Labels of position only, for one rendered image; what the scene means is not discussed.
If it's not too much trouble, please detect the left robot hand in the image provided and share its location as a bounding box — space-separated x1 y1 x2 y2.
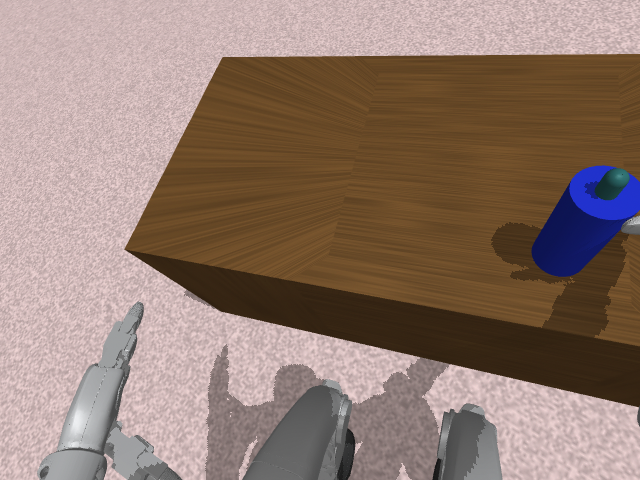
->
56 301 182 480

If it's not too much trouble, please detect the left robot foot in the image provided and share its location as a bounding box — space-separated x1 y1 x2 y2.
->
337 428 355 480

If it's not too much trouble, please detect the right robot hand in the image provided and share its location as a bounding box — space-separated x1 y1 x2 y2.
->
621 215 640 235

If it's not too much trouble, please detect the bottle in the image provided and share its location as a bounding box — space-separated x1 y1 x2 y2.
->
531 166 640 277

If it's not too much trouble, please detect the left robot arm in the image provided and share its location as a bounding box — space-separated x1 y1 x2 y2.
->
37 448 107 480

